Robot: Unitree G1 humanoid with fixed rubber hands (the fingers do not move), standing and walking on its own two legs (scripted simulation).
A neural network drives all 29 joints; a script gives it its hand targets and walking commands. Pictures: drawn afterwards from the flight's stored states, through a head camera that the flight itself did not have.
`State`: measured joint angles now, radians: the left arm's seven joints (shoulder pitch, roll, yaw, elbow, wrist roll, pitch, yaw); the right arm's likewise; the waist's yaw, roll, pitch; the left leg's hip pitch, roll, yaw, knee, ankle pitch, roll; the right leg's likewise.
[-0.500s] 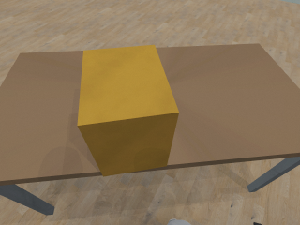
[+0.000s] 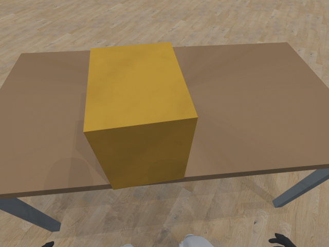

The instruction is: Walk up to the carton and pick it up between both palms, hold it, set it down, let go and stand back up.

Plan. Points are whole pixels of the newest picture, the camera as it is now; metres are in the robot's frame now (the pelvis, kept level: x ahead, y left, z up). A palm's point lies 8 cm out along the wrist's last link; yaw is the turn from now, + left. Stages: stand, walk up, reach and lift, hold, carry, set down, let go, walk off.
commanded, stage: reach and lift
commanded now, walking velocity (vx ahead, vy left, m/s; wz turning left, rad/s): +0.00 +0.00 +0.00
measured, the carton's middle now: (140, 118) +0.44 +0.05 +0.05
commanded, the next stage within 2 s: none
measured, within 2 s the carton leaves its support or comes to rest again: neither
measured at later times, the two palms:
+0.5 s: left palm (39, 212) +0.23 +0.29 -0.02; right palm (295, 227) +0.17 -0.30 -0.04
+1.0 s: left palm (47, 217) +0.21 +0.26 -0.01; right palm (278, 214) +0.19 -0.26 -0.01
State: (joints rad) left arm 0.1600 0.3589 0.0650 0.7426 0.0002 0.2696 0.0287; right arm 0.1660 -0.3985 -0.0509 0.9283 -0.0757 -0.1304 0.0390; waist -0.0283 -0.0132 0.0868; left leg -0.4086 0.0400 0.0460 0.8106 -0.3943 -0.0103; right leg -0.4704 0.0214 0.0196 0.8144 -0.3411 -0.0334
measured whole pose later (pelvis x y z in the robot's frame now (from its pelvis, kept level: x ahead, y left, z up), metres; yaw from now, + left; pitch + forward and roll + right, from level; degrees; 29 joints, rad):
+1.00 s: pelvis +0.03 +0.02 +0.03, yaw +0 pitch -7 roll -2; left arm 0.21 0.25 -0.02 0.35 0.00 0.12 0.10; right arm 0.18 -0.33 -0.06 0.73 0.11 -0.26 0.13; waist 0.01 -0.02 0.09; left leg -0.07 0.04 0.05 0.51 -0.31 0.00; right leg -0.09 0.03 0.02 0.42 -0.21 0.00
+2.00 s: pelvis +0.04 +0.01 +0.04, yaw +0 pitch -6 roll -1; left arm 0.27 0.22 -0.11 -0.02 -0.03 0.09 0.17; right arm 0.31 -0.24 -0.06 0.11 0.25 -0.09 0.07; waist 0.04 -0.02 0.09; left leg -0.06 0.04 0.05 0.42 -0.27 -0.01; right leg -0.08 0.03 0.02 0.36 -0.18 0.00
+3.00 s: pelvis +0.04 +0.01 +0.04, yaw +0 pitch -5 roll -1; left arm -0.28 0.22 0.13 -0.20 -0.07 0.75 0.13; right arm -0.36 -0.32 -0.06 0.13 0.40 0.37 -0.04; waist 0.04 -0.01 0.09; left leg -0.06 0.04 0.05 0.41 -0.26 -0.01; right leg -0.09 0.03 0.02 0.34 -0.17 0.00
